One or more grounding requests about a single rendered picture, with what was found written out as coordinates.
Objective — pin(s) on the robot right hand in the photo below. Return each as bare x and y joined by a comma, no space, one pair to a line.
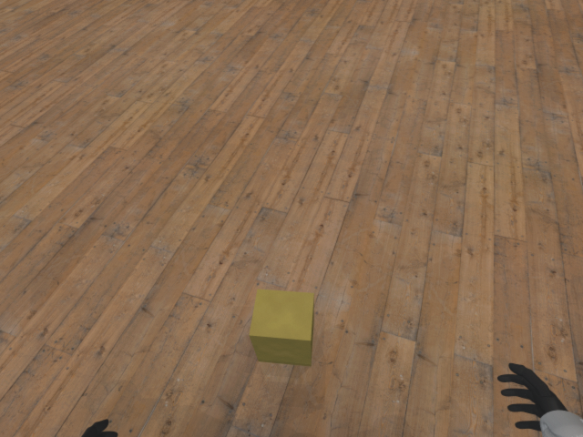
538,392

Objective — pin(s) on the carton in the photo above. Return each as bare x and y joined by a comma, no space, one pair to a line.
282,327

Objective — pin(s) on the robot left hand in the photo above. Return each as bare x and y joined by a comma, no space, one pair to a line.
96,430

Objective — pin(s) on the robot right forearm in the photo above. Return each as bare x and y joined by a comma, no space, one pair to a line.
561,424

